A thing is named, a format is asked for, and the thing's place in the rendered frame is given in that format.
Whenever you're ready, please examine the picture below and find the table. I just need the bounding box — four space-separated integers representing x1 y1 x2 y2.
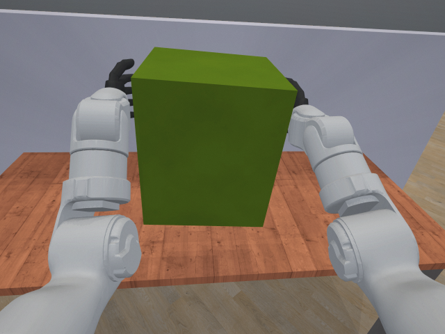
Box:
0 151 445 334

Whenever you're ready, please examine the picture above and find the right robot upper arm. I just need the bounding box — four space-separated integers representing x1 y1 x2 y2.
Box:
327 208 445 334

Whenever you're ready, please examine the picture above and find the left robot upper arm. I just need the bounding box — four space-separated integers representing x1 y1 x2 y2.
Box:
0 214 142 334

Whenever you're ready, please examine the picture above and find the robot right hand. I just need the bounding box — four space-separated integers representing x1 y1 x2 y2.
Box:
286 78 309 133

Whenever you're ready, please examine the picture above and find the right robot forearm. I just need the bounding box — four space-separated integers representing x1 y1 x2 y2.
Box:
288 104 419 261

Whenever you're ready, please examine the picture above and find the robot left hand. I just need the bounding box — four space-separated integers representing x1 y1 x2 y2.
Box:
105 59 134 118

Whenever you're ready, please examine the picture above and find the carton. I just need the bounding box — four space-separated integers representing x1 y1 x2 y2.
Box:
131 47 298 227

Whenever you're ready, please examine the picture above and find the left robot forearm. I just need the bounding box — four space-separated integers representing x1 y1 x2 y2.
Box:
48 88 131 272

